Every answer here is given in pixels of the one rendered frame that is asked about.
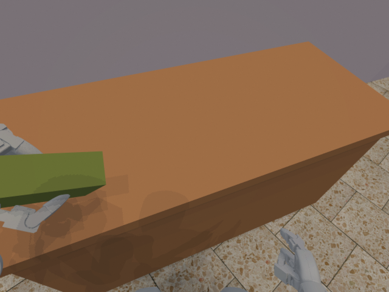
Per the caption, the right robot hand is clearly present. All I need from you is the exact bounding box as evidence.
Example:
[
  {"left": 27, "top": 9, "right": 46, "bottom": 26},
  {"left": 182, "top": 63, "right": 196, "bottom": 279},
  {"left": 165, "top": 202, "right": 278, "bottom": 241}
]
[{"left": 274, "top": 228, "right": 322, "bottom": 290}]

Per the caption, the sponge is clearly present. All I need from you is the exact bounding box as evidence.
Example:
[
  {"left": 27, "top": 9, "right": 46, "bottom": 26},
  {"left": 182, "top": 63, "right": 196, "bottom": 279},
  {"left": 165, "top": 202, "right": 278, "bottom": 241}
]
[{"left": 0, "top": 151, "right": 106, "bottom": 208}]

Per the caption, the table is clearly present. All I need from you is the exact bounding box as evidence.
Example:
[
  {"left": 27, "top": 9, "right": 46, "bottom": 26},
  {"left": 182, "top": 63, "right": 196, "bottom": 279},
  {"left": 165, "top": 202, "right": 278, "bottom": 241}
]
[{"left": 0, "top": 41, "right": 389, "bottom": 292}]

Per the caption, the left robot hand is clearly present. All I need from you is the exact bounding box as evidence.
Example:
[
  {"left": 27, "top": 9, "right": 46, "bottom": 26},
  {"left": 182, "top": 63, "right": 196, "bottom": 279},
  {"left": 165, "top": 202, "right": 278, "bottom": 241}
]
[{"left": 0, "top": 123, "right": 70, "bottom": 233}]

